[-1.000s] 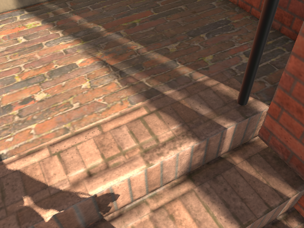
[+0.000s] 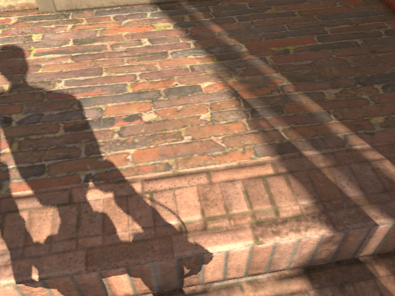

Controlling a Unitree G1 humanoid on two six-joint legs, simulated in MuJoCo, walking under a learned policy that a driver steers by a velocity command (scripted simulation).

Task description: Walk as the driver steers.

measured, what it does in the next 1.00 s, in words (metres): climbs: right foot 0.19 m higher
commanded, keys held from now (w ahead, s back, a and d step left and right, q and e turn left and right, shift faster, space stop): no key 0.28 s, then w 0.72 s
